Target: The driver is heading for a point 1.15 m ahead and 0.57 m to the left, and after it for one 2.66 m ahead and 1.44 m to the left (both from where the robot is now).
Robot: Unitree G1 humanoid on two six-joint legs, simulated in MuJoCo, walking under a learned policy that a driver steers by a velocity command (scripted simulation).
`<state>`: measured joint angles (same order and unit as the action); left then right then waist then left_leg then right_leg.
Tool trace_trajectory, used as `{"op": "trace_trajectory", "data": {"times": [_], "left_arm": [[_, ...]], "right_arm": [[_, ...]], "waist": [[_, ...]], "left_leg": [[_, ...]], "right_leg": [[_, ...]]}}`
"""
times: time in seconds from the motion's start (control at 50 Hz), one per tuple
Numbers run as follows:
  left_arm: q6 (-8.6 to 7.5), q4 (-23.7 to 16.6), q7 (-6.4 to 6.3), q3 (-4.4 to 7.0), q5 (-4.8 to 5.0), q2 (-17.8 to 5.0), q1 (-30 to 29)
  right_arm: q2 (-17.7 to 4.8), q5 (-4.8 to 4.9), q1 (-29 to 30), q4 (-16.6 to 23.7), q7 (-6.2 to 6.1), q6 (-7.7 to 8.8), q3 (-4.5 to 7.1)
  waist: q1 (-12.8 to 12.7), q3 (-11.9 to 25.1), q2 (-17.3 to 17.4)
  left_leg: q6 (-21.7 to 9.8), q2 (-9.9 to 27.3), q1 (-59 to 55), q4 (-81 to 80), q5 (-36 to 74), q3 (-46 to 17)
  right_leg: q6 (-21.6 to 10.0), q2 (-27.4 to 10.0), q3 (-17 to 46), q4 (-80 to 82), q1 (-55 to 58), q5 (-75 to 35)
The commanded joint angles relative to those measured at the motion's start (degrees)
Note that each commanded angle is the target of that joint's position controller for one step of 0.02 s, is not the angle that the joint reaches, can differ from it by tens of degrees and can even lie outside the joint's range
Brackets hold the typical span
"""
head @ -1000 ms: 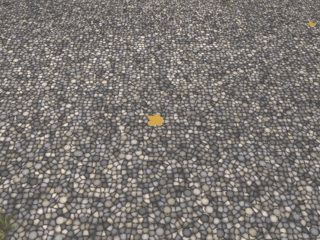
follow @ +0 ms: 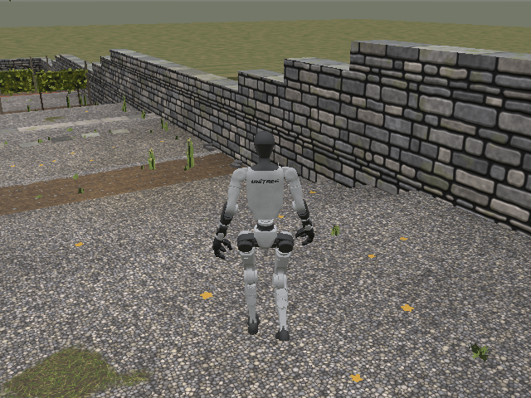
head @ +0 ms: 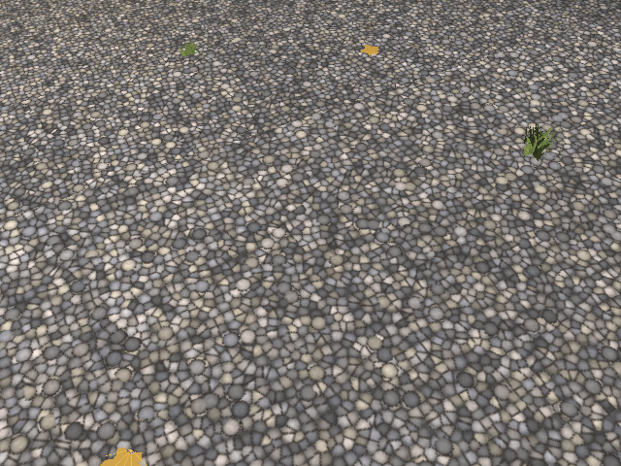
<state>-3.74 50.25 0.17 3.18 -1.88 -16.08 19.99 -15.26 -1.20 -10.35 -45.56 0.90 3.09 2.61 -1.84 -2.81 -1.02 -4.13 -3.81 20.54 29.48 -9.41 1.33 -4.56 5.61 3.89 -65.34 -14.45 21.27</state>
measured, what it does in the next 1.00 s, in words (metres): walks ahead, turning left: right foot, then left foot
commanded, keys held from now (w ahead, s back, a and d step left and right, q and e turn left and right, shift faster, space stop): w+q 1.00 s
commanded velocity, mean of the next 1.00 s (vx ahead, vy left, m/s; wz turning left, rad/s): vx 0.50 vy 0.00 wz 0.48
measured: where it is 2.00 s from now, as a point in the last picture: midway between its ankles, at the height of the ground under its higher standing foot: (163, 295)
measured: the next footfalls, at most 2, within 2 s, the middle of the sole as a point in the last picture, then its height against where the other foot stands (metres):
right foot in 0.40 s outside the picture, level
left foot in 0.94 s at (229, 434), level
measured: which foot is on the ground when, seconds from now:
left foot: down 0.00-0.42, up 0.44-0.92, down 0.94-1.00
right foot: up 0.00-0.38, down 0.40-0.92, up 0.94-1.00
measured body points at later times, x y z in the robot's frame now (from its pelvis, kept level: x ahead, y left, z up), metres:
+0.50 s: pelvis +0.25 -0.02 +0.00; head +0.28 -0.03 +0.45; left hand +0.38 +0.26 -0.08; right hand +0.34 -0.29 -0.13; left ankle +0.11 +0.07 -0.66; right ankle +0.33 -0.10 -0.73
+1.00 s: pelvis +0.46 +0.10 -0.01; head +0.50 +0.13 +0.43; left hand +0.32 +0.33 -0.15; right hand +0.77 +0.01 -0.10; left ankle +0.50 +0.19 -0.73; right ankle +0.37 -0.09 -0.65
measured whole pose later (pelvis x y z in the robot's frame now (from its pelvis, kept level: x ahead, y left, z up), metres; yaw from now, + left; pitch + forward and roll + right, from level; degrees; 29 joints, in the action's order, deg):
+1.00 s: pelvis +0.46 +0.10 -0.01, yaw +34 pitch +2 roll +0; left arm -2.4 47.8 0.0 2.2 -1.4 -15.0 21.7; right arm -15.8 -2.1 -4.8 -38.1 2.3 0.6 2.7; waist -3.1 -3.4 0.0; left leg -7.5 -4.1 26.3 36.5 -11.9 4.4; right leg 1.1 -4.4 -6.5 -61.8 -11.4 27.3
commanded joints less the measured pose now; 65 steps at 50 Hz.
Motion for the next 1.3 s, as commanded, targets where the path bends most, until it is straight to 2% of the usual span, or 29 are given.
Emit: {"op": "trace_trajectory", "data": {"times": [0.02, 0.08, 0.18, 0.3, 0.34, 0.38, 0.4, 0.42, 0.44, 0.46, 0.48, 0.52, 0.58, 0.7, 0.76, 0.82, 0.86, 0.9, 0.92, 0.94, 0.96, 0.98, 1.0, 1.02, 1.04, 1.08, 1.12, 1.2, 1.3], "left_arm": [[-0.30, -5.15, 0.76, 0.36, -1.21, -4.53, -0.48], [0.53, -6.29, 1.15, -0.41, -1.29, -3.15, -1.82], [0.85, -11.02, 1.34, -1.69, -0.72, -1.95, -14.92], [-0.03, -14.53, 1.16, -2.29, 0.39, -2.28, -23.16], [-0.54, -14.45, 0.83, -1.96, 0.53, -3.36, -20.69], [-1.39, -12.07, -0.02, -1.10, 0.38, -5.10, -12.11], [-2.14, -11.09, -0.93, -0.02, -0.60, -8.55, -5.57], [-1.90, -11.15, -1.87, 1.06, -1.84, -13.23, 1.42], [-0.64, -10.35, -1.79, 1.96, -1.08, -15.22, 0.46], [-0.17, -11.17, -1.42, 1.00, -0.66, -9.43, -2.86], [-0.34, -11.51, -1.05, -0.06, -0.18, -5.05, -5.46], [-1.05, -10.60, -0.95, -0.62, -0.11, -3.27, -6.29], [-2.40, -9.05, -0.59, -0.12, 0.69, -4.15, -3.88], [-2.41, -6.58, -0.27, 0.57, 0.78, -5.12, -0.29], [-2.22, -5.62, -0.30, 0.88, 0.81, -6.01, 1.05], [-1.57, -4.17, -0.68, 1.31, 0.74, -7.36, 3.56], [-0.83, -3.36, -1.01, 1.49, 0.58, -8.43, 4.39], [0.06, -2.76, -1.35, 1.84, 0.53, -10.42, 4.90], [0.53, -2.99, -1.43, 1.81, 0.84, -10.80, 4.44], [0.56, -4.57, -1.35, 1.39, 0.64, -9.58, 4.18], [0.26, -9.16, 0.00, -0.27, 0.56, -2.06, 6.16], [-0.18, -10.82, 0.11, 0.70, -0.07, -7.17, -1.48], [-0.67, -12.16, 0.30, 0.56, 0.80, -6.70, -5.44], [-1.23, -11.58, 0.18, 0.06, 0.96, -5.90, -4.66], [-0.86, -10.88, 0.10, 0.10, 0.44, -5.78, -3.92], [1.21, -10.10, 0.33, 0.10, -0.95, -5.54, -0.78], [2.42, -10.42, 0.68, -0.04, -1.13, -4.38, -1.53], [2.61, -12.64, 1.11, -0.47, -0.88, -3.17, -10.04], [1.98, -14.70, 1.75, -1.09, -0.32, -2.40, -18.86]], "right_arm": [[-4.89, 0.56, -4.83, 0.41, 0.13, 0.83, 1.11], [-6.50, 1.25, -8.90, -1.61, 0.03, 1.55, 1.64], [-7.52, 1.31, -13.28, -2.28, -0.33, 0.81, 2.33], [-8.73, 0.49, -17.31, -1.94, -0.60, 0.18, 3.20], [-9.40, 0.27, -15.40, -0.92, -0.89, -0.05, 3.56], [-9.91, 0.57, -12.69, 0.10, -0.84, 0.05, 3.79], [-7.77, 1.26, -12.50, 0.89, -0.44, 0.55, 3.24], [-2.61, 2.58, -13.81, 2.99, -0.46, 0.90, 1.96], [-4.32, 1.82, -17.37, 4.46, -0.65, 0.27, 2.12], [-6.71, 0.35, -16.30, 2.39, -0.84, -0.80, 2.49], [-6.22, -0.10, -12.63, 2.33, -0.09, -1.03, 2.43], [-5.01, -0.77, -10.26, 3.01, 1.00, -1.88, 2.40], [-4.53, -0.98, -8.33, 4.21, 2.04, -3.03, 2.24], [-3.43, -0.86, 2.21, 8.20, 3.22, -3.43, 1.36], [-2.44, -0.82, 7.96, 10.17, 3.94, -3.11, 0.49], [-2.65, -1.05, 11.92, 12.03, 4.25, -2.96, 0.17], [-3.16, -1.34, 11.87, 12.55, 3.89, -2.96, 0.33], [-4.52, -1.75, 5.94, 11.26, 3.03, -2.73, 1.12], [-5.67, -2.14, -2.43, 8.75, 2.39, -2.16, 1.95], [-9.63, -2.64, -12.28, 5.98, 1.38, -1.89, 3.51], [-17.06, -1.65, -10.67, 7.01, 0.60, -2.04, 5.11], [-16.66, 0.21, -14.39, 7.95, 0.11, -2.72, 5.40], [-14.82, 0.38, -11.74, 6.34, -0.42, -2.85, 4.90], [-11.43, 0.66, -9.29, 5.89, -0.63, -2.63, 3.97], [-9.62, 0.68, -6.78, 6.01, -0.73, -2.22, 3.36], [-7.68, 1.07, -4.48, 6.45, -0.54, -1.34, 2.54], [-8.54, 1.16, -5.93, 5.53, -0.26, -0.40, 2.78], [-8.42, 1.14, -10.39, 3.68, -0.23, 0.05, 2.68], [-8.33, 1.01, -16.49, 1.01, -0.67, 0.61, 2.35]], "waist": [[0.49, 2.57, 4.00], [0.18, 3.61, 5.49], [3.32, 0.33, 5.35], [6.30, 1.70, 5.81], [4.44, 2.43, 6.43], [-0.02, 5.23, 4.74], [-2.82, 10.18, -0.18], [-4.53, 17.43, -9.12], [-1.14, 17.63, -16.08], [0.18, 10.34, -6.41], [0.19, 5.06, -1.73], [1.70, 1.80, -4.89], [2.42, 3.01, -5.09], [1.07, 0.62, -3.70], [-0.39, -0.89, -3.96], [-1.54, -2.00, -3.85], [-1.08, -1.22, -4.32], [1.85, 3.31, -5.39], [5.75, 8.23, -3.90], [9.85, 14.64, 0.97], [5.15, 19.35, 15.60], [10.29, 21.90, 7.15], [8.42, 12.88, 4.55], [5.67, 7.20, 2.17], [3.09, 4.42, 1.18], [0.04, 4.64, 2.24], [-0.35, 4.42, 2.19], [2.37, 1.16, 3.53], [6.33, 0.50, 4.05]], "left_leg": [[-9.42, 14.55, -14.03, -16.06, 8.08, -23.67], [-10.60, 12.91, -12.71, -17.12, 15.25, -20.25], [-9.63, 10.58, -10.02, -19.94, 9.77, -18.62], [-7.72, 10.82, -14.40, -13.70, 16.61, -20.93], [-6.15, 11.17, -13.38, -10.60, 17.12, -22.91], [-3.94, 8.53, -9.74, -2.68, 17.62, -22.91], [-2.23, 4.94, -5.43, 8.65, 12.80, -19.39], [-0.34, -0.49, 5.62, 24.08, -7.65, -11.16], [-0.18, -2.96, 16.59, 33.06, -23.58, -6.09], [-0.47, 2.19, 18.98, 38.02, -19.33, -7.21], [-0.08, 3.66, 18.27, 37.49, -14.62, -6.91], [1.05, 6.14, 15.89, 34.58, -10.81, -5.87], [2.10, 6.44, 16.42, 35.60, -6.45, -4.92], [3.51, 7.42, 21.90, 26.87, 3.51, -3.04], [2.52, 7.40, 18.36, 16.79, 7.80, -0.02], [0.32, 6.57, 16.19, 10.19, 4.33, 3.27], [-1.76, 4.18, 12.47, 7.12, -0.89, 5.71], [-4.44, -0.36, 3.81, 5.08, -6.75, 7.61], [-6.16, -2.41, -7.06, 0.81, -4.91, 7.12], [-8.83, 3.89, -22.84, -1.48, -8.82, -2.82], [-16.49, 22.16, -41.06, -4.56, -8.68, -33.49], [-18.60, 24.07, -41.10, -11.57, -5.51, -45.07], [-17.14, 22.21, -35.32, -11.80, 0.73, -34.34], [-15.00, 19.66, -26.38, -12.45, 8.37, -28.12], [-13.02, 16.29, -19.95, -13.23, 13.98, -23.42], [-12.28, 12.93, -13.20, -14.77, 19.47, -18.73], [-12.57, 11.24, -10.90, -15.97, 20.17, -17.25], [-10.67, 9.74, -11.61, -18.60, 16.20, -16.15], [-8.17, 10.55, -19.03, -16.79, 21.82, -15.42]], "right_leg": [[1.67, -6.96, 0.64, -0.87, -16.41, -3.92], [4.05, -7.71, -1.23, 4.38, -16.05, -3.36], [7.08, -8.65, -3.26, 18.99, -19.19, -12.63], [7.13, -5.98, -3.07, 29.92, -15.72, -16.00], [6.15, -5.05, -2.32, 33.90, -9.62, -13.01], [4.37, -3.95, -2.36, 40.58, 3.90, -12.14], [1.99, -11.21, 4.36, 43.06, 14.40, -8.16], [-1.76, -26.24, 21.00, 45.96, 27.81, 1.84], [-6.89, -32.31, 40.00, 50.95, 27.44, 7.60], [-7.10, -30.12, 34.98, 50.66, 20.88, 11.69], [-5.90, -26.23, 25.93, 51.71, 14.83, 7.02], [-3.61, -21.48, 13.46, 54.09, 8.96, -6.64], [-3.67, -20.13, 5.69, 54.82, 9.21, -20.49], [-4.12, -19.45, -4.68, 56.56, 11.37, -27.23], [-3.16, -19.12, -9.02, 56.39, 11.46, -27.67], [-2.27, -20.54, -11.50, 54.52, 15.44, -31.80], [-1.36, -20.90, -13.91, 49.52, 18.21, -44.32], [-0.79, -21.03, -16.16, 36.89, 19.88, -62.03], [0.11, -20.21, -17.55, 25.08, 16.36, -60.31], [1.83, -18.82, -17.82, 8.73, 4.38, -43.58], [5.44, -8.35, -15.66, -11.03, -22.40, 9.75], [5.56, -5.86, -3.75, -16.79, -28.89, 9.04], [4.94, -9.36, -2.04, -15.09, -32.20, 2.40], [4.79, -11.30, -2.52, -9.11, -28.98, -1.58], [5.07, -12.49, -2.33, -5.06, -24.88, -2.06], [6.23, -12.75, -2.33, -1.35, -18.56, -1.54], [7.10, -12.17, -3.32, 1.97, -18.55, -3.23], [7.66, -12.20, -4.15, 12.64, -23.29, -13.47], [6.11, -10.35, -4.89, 24.23, -24.11, -21.35]]}}
Keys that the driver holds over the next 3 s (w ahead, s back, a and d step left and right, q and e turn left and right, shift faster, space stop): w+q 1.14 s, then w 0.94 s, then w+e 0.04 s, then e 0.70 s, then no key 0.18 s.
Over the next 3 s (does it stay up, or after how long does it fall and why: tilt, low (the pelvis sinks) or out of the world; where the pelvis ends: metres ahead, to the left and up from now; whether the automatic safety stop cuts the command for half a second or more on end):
stays up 1.01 0.59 0.01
